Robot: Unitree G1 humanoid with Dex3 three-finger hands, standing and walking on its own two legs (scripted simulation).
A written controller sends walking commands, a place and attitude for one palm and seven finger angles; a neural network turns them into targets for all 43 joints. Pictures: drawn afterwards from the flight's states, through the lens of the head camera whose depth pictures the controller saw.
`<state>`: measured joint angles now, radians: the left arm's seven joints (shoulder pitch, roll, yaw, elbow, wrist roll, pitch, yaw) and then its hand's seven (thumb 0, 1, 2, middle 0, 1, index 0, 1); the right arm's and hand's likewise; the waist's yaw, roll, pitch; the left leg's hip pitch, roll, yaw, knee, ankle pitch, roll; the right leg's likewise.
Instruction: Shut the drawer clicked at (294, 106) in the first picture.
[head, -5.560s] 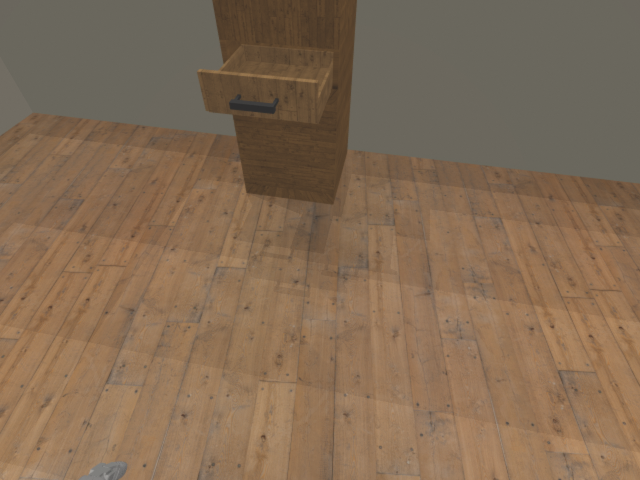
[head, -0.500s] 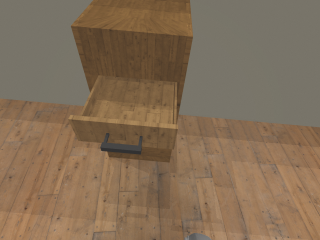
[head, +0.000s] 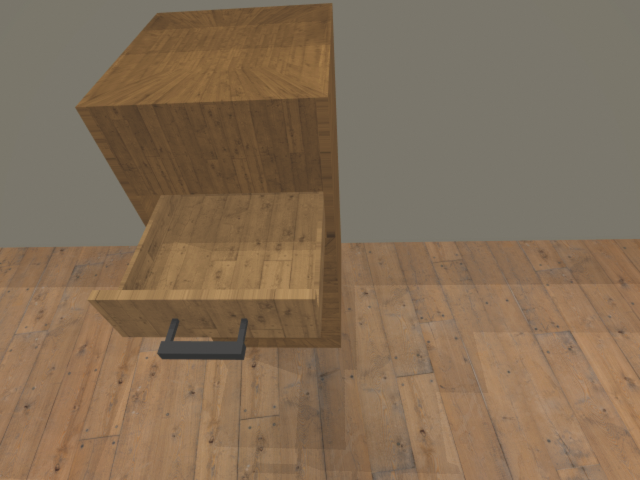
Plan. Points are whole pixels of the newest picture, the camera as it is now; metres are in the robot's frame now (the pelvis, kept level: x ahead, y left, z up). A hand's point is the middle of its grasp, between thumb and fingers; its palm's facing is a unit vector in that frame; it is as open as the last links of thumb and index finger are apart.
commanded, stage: come to a stop and stand still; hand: left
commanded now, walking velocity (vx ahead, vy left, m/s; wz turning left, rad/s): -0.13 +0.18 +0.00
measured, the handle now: (205, 337) +0.36 +0.23 -0.13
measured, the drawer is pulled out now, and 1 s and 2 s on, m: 0.26 0.26 0.26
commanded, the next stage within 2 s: look again from close up in 0.86 s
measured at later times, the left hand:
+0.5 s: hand out of the picture -0.03 +0.28 -0.18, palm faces +0.08 -0.97 -0.24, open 7.4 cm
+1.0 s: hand out of the picture -0.08 +0.26 -0.18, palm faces +0.08 -0.98 -0.19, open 7.4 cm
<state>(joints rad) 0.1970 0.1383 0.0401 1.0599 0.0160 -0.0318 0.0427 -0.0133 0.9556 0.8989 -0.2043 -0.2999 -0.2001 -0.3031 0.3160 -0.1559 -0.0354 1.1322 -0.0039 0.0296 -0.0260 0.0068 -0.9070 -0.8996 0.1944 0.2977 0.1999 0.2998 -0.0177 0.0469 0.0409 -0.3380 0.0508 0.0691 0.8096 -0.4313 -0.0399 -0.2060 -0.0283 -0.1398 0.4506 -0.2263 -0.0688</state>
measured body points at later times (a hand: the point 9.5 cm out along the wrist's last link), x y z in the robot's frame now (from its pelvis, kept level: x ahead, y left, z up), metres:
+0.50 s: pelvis -0.04 +0.08 -0.01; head -0.07 +0.08 +0.44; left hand -0.03 +0.33 -0.16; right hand +0.05 -0.14 -0.15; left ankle -0.03 +0.17 -0.74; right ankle +0.01 -0.07 -0.74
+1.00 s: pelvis -0.05 +0.09 -0.01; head -0.05 +0.09 +0.44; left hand -0.08 +0.31 -0.16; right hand -0.04 -0.13 -0.17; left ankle -0.03 +0.17 -0.74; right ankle +0.02 -0.06 -0.74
